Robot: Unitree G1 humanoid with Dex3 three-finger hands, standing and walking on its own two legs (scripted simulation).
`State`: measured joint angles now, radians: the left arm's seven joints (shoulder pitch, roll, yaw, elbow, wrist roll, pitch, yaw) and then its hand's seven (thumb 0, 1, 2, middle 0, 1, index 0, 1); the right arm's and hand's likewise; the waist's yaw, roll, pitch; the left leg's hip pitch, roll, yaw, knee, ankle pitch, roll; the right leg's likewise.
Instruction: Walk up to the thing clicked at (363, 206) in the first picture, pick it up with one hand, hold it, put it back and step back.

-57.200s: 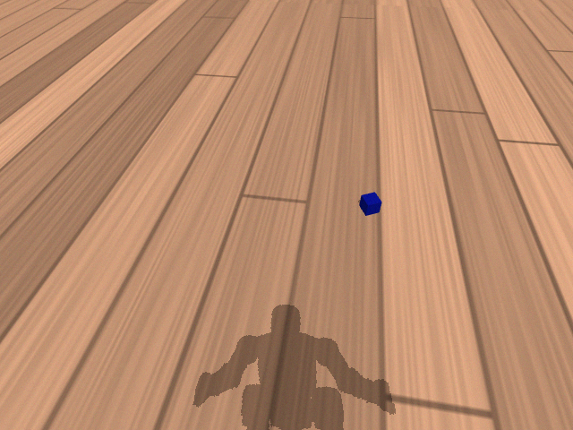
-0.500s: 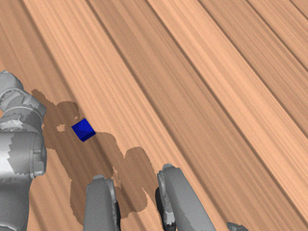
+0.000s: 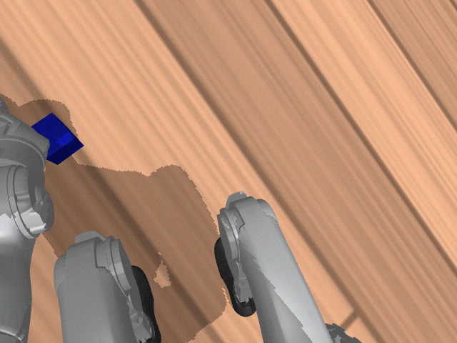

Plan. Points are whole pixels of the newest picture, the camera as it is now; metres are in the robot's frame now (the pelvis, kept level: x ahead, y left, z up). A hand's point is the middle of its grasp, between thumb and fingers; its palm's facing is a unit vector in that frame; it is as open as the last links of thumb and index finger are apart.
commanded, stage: approach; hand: left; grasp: from above
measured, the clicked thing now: (55, 139) +0.53 +0.25 -0.34
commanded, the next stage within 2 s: rest palm in 0.46 s
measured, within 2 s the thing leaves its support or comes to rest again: neither
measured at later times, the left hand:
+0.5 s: hand (45, 134) +0.53 +0.24 -0.27, palm faces -0.28 -0.30 -0.91, open 11.3 cm
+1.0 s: hand (46, 144) +0.51 +0.24 -0.28, palm faces -0.31 -0.32 -0.89, open 13.8 cm
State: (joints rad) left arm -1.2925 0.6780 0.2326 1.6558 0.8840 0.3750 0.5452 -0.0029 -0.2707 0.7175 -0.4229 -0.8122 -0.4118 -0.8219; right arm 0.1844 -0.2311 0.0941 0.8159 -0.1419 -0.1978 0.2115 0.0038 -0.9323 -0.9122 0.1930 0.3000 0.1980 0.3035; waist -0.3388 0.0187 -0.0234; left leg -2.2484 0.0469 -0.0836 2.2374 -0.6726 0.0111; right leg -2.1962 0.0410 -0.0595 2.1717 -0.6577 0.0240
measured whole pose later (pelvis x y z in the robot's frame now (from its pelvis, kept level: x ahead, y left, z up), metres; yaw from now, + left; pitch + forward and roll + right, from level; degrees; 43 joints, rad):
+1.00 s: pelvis -0.01 +0.00 -0.05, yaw -6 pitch +32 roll -13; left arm -1.37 0.93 0.18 1.85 0.85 0.31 0.67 0.00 -0.50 0.91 -0.24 -0.92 -0.21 -0.94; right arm 0.18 -0.34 0.29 0.75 -0.22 -0.31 0.34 0.00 -0.94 -0.92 0.19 0.30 0.19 0.30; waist -0.47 -0.08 0.19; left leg -2.33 0.05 -0.22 2.44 -0.69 0.00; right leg -2.23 0.07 -0.17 2.28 -0.63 0.03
